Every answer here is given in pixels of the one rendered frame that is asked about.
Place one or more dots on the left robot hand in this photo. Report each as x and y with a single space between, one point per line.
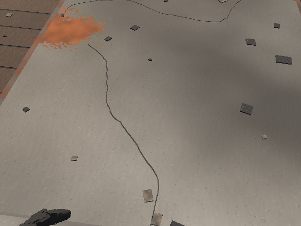
46 217

